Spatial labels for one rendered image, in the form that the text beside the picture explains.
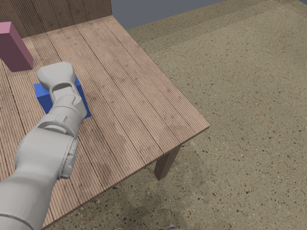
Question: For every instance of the table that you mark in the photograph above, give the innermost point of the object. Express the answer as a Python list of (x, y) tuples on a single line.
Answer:
[(138, 115)]

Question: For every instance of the sponge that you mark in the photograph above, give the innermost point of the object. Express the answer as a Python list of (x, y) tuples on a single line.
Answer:
[(44, 98)]

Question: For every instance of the robot left forearm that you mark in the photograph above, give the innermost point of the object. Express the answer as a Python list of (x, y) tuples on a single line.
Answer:
[(64, 117)]

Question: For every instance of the left robot hand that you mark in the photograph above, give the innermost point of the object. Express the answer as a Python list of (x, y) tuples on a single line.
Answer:
[(50, 74)]

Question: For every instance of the left robot upper arm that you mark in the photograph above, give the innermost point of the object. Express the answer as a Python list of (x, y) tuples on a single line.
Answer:
[(46, 157)]

